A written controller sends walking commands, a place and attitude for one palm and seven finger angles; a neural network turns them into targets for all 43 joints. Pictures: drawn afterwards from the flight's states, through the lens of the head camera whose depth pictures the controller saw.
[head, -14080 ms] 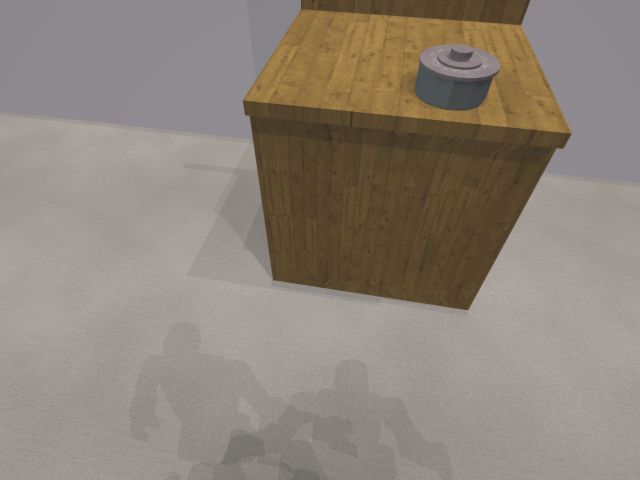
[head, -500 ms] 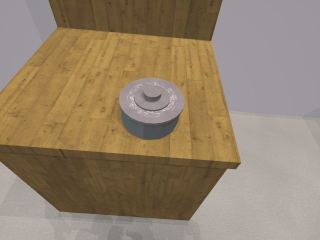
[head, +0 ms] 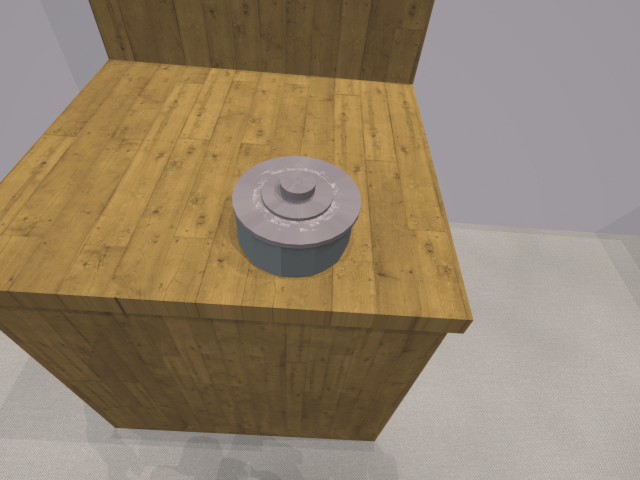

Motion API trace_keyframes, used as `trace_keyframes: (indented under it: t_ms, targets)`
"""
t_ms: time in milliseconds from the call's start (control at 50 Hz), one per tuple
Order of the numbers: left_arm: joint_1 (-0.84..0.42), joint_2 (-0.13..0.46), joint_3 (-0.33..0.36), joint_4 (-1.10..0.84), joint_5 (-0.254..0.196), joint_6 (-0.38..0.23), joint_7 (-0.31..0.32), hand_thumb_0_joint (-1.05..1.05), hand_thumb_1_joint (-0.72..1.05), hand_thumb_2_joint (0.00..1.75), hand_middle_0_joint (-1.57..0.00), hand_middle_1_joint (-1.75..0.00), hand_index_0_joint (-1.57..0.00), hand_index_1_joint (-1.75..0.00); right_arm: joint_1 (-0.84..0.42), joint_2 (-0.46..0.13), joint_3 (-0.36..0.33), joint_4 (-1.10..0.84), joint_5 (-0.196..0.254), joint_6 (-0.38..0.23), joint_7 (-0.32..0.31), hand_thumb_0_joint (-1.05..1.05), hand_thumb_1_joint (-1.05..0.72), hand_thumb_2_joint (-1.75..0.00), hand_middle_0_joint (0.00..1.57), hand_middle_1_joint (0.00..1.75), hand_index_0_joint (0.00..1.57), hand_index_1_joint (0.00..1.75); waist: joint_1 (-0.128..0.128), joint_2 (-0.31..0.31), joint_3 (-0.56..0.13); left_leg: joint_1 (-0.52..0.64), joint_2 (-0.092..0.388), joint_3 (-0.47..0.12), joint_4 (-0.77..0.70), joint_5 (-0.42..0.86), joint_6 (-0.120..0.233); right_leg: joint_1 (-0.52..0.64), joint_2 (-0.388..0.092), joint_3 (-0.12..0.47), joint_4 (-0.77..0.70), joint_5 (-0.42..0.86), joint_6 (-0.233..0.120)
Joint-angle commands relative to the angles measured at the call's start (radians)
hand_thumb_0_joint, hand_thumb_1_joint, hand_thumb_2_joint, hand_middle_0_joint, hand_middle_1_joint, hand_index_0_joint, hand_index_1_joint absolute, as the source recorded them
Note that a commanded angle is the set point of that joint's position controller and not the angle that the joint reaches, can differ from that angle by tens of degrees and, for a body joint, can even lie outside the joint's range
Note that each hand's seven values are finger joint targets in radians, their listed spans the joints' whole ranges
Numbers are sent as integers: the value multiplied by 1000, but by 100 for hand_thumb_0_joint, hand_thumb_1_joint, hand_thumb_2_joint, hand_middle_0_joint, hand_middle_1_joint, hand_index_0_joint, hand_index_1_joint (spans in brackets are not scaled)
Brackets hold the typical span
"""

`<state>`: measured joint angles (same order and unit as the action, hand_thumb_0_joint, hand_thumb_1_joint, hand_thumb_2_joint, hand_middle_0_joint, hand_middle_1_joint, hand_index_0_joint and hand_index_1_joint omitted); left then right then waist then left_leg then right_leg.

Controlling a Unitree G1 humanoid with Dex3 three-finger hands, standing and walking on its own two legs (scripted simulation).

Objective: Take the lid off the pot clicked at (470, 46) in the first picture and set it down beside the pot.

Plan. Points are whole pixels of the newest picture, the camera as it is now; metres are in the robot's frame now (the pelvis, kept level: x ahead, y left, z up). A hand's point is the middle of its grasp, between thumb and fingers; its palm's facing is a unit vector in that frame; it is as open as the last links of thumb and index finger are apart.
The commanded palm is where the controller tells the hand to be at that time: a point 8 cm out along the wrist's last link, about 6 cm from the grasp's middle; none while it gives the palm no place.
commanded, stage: look again from close up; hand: left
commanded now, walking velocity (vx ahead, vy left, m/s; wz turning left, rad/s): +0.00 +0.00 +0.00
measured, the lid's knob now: (297, 185) +0.47 +0.07 +0.11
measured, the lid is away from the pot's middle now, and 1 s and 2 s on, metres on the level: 0.00 0.00 0.00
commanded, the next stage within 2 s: lift the closed hand beside the body in 0.16 s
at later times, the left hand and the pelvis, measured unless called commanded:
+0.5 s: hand (168, 479) +0.13 +0.19 -0.06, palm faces +0.15 -0.95 -0.29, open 6.2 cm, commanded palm +0.08 +0.24 -0.02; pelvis -0.01 +0.00 +0.00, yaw +0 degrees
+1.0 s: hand out of the picture +0.11 +0.18 +0.04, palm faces +0.32 -0.87 -0.38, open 3.1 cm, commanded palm +0.06 +0.22 +0.08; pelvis -0.01 -0.06 +0.00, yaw +2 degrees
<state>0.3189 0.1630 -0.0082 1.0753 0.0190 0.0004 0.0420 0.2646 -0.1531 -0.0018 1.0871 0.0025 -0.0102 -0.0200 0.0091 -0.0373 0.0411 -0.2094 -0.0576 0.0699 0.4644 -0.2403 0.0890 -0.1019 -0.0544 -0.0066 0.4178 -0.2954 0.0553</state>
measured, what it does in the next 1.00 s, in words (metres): shifts its weight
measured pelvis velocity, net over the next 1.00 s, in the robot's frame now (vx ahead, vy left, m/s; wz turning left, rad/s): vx -0.01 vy -0.06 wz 0.03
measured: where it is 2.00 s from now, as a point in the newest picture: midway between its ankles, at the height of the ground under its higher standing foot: outside the picture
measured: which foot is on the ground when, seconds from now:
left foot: down 0.00-1.00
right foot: down 0.00-1.00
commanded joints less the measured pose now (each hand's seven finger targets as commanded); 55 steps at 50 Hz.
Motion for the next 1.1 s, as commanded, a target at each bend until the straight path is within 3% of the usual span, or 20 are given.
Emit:
trace_keyframes:
  t_ms: [0,220,240,260,280,300,320,340,380,420,460,520,600,660,740,780,880,960,1000,1080]
  targets:
    - [90,89,11,-20,-4,-8,5,0,90,90,-20,-30,-20,-30,46,-99,-18,-44,-3,-16,-7,0,-90,-90,20,30,20,30,6,25,42,24,158,-168,-118,117,-24,-92,-49,28,-63,119,-68]
    - [98,74,11,-13,-4,-9,7,0,90,90,-20,-30,-20,-30,63,-94,-21,-36,-3,-18,-9,0,-90,-90,20,30,20,30,2,37,26,41,161,-166,-115,143,-24,-94,-50,27,-57,131,-68]
    - [84,95,4,-1,16,-30,38,0,90,90,-20,-30,-20,-30,15,-151,-11,-99,-3,-23,-5,0,-90,-90,20,30,20,30,-9,87,50,-8,164,-156,18,388,-61,-125,-52,46,-39,185,-68]
    - [-561,256,-7,-1316,-90,-179,52,0,90,90,-24,-35,-24,-35,51,-241,-35,-420,71,-204,9,0,-90,-90,20,30,20,30,-17,237,-407,258,85,-189,-94,316,-153,-89,30,-33,29,196,-90]
    - [-180,244,14,-1140,-24,-110,105,0,90,90,-29,-40,-29,-40,-36,-195,3,-375,75,-272,-33,0,-90,-90,20,30,20,30,11,375,-451,301,140,-196,-95,305,-191,-152,32,-29,89,109,-116]
    - [73,113,-34,-1056,-49,2,146,0,90,90,-33,-44,-33,-44,-66,-156,-13,-367,88,-283,-22,0,-90,-90,20,30,20,30,9,291,-295,197,120,-214,-135,177,-194,-163,39,-41,103,39,-98]
    - [163,25,-58,-956,-48,30,145,0,90,90,-38,-49,-38,-49,-70,-172,-14,-337,67,-285,-17,0,-90,-90,20,30,20,30,10,188,-135,150,107,-208,-151,97,-157,-178,49,-46,61,63,-92]
    - [168,-32,-118,-937,-33,27,131,0,90,90,-42,-54,-42,-54,-86,-180,-10,-371,52,-291,0,0,-90,-90,20,30,20,30,-2,111,-51,106,103,-205,-147,72,-132,-176,47,-61,20,87,-89]
    - [271,-28,-75,-787,-7,24,102,0,90,90,-51,-64,-51,-64,-84,-196,-44,-419,32,-261,22,0,-90,-90,20,30,20,30,10,-56,-3,39,114,-192,-115,155,-102,-180,56,-81,-6,107,-86]
    - [434,50,32,-855,-9,-3,76,0,90,90,-60,-73,-60,-73,-115,-196,-69,-494,27,-222,40,0,-90,-90,20,30,20,30,51,-110,-56,33,114,-149,-97,244,-110,-119,53,-87,-8,133,-86]
    - [428,113,96,-1043,-20,-37,55,0,90,90,-68,-83,-68,-83,-160,-183,-64,-578,27,-198,42,0,-90,-90,20,30,20,30,60,-63,-45,21,107,-127,-113,172,-111,-111,52,-77,-5,106,-83]
    - [323,166,162,-1127,-32,-71,46,0,90,90,-82,-97,-82,-97,-183,-173,-53,-647,36,-158,18,0,-90,-90,20,30,20,30,33,31,53,-44,93,-98,-127,-16,-101,-165,52,-70,-33,50,-80]
    - [276,204,195,-1319,-47,-114,42,0,90,90,-99,-116,-99,-116,-161,-162,-37,-695,28,-150,-7,0,-90,-90,20,30,20,30,23,143,-23,19,90,-100,-116,-74,-87,-162,54,-56,-46,36,-79]
    - [251,163,149,-1362,-51,-116,40,0,90,90,-112,-131,-112,-131,-156,-161,-27,-704,16,-153,-22,0,-90,-90,20,30,20,30,7,105,-24,42,79,-88,-90,-57,-74,-189,57,-50,-62,22,-73]
    - [223,203,187,-1420,-55,-116,45,0,90,90,-130,-150,-130,-150,-162,-165,-25,-705,12,-154,-40,0,-90,-90,20,30,20,30,10,69,-36,64,66,-68,-57,-16,-63,-191,53,-41,-94,12,-67]
    - [242,225,208,-1499,-58,-120,48,0,90,90,-130,-150,-130,-150,-164,-162,-21,-703,7,-163,-48,0,-90,-90,20,30,20,30,24,120,-82,108,63,-65,-52,38,-61,-160,49,-36,-97,44,-71]
    - [335,223,233,-1472,-61,-106,45,0,90,90,-130,-150,-130,-150,-189,-150,-21,-676,8,-163,-56,0,-90,-90,20,30,20,30,39,44,-46,113,63,-57,-48,102,-56,-144,46,-40,-114,95,-64]
    - [367,261,275,-1558,-57,-122,47,0,90,90,-130,-150,-130,-150,-209,-139,-21,-666,6,-177,-60,0,-90,-90,20,30,20,30,53,70,-59,139,63,-51,-45,152,-52,-122,40,-34,-118,143,-61]
    - [394,289,331,-1490,-56,-119,51,0,90,90,-130,-150,-130,-150,-218,-138,-30,-644,10,-170,-61,0,-90,-90,20,30,20,30,59,17,-30,127,66,-48,-45,163,-54,-125,43,-35,-126,160,-58]
    - [420,277,320,-1563,-56,-139,41,0,90,90,-130,-150,-130,-150,-222,-136,-35,-650,12,-175,-64,0,-90,-90,20,30,20,30,66,55,-81,161,65,-40,-43,217,-47,-93,33,-27,-108,241,-51]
